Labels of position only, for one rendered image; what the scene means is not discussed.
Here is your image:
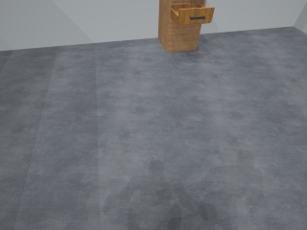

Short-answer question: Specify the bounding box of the cabinet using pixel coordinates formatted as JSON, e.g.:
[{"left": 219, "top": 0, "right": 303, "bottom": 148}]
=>
[{"left": 158, "top": 0, "right": 206, "bottom": 53}]

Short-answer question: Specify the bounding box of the drawer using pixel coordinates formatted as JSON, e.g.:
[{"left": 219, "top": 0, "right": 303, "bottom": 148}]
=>
[{"left": 170, "top": 3, "right": 215, "bottom": 26}]

